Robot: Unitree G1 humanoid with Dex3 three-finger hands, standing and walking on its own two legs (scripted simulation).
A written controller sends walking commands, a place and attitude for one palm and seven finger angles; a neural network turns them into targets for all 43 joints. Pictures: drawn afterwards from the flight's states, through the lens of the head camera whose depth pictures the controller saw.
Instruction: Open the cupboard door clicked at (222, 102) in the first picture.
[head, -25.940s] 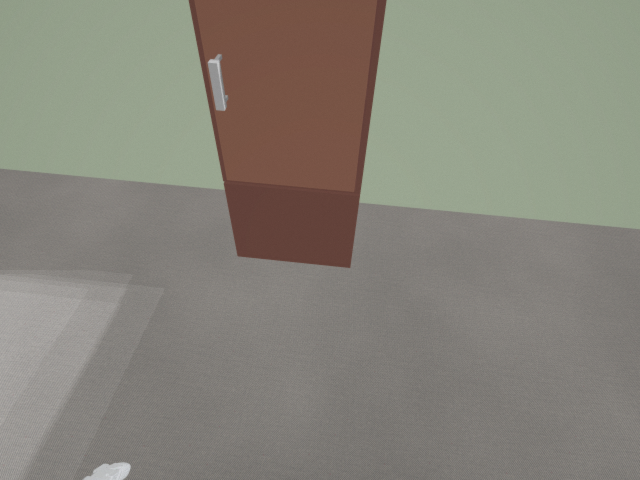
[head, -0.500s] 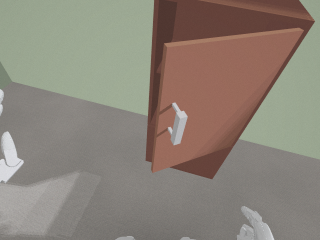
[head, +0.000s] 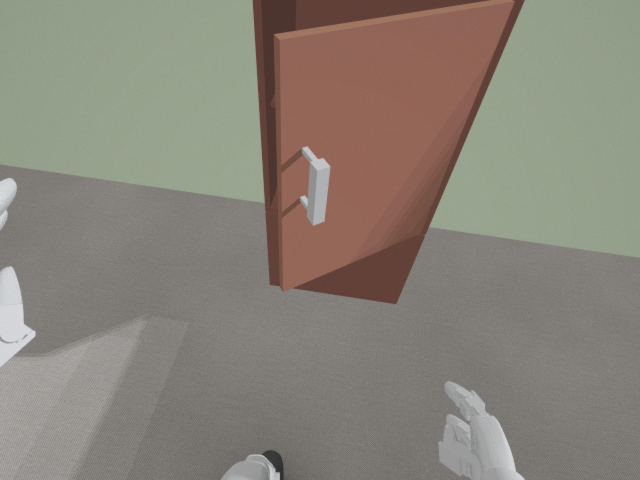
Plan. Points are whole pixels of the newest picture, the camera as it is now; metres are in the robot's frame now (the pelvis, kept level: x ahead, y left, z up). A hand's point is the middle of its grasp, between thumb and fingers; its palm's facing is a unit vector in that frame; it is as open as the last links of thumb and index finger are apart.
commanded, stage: stop stepping back and stand still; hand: left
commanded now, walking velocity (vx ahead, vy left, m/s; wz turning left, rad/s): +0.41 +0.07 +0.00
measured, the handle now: (311, 186) +0.57 +0.05 +0.02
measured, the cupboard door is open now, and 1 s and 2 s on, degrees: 37 37 37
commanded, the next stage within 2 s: let the arm hang, fingers relaxed in 0.72 s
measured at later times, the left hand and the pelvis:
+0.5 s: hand (34, 374) +0.16 +0.22 +0.20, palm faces +0.42 -0.70 -0.58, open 7.4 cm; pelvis -0.03 -0.03 +0.00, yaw -3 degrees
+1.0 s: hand (133, 472) +0.14 +0.22 -0.05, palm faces +0.02 -0.90 -0.43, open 7.4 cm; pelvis -0.05 -0.01 +0.01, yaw -1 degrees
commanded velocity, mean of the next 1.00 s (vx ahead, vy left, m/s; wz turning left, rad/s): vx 0.03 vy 0.01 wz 0.00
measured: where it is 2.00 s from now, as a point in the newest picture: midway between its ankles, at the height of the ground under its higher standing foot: outside the picture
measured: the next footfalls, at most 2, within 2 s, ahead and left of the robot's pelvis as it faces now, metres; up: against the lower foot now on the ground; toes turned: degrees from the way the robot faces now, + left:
left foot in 0.16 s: +0.10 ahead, +0.10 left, +0.00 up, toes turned +1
right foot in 0.42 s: +0.02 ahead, -0.11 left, +0.00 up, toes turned -3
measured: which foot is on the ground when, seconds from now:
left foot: up 0.00-0.14, down 0.16-0.44, up 0.46-0.76, down 0.78-1.00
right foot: down 0.00-0.20, up 0.22-0.40, down 0.42-1.00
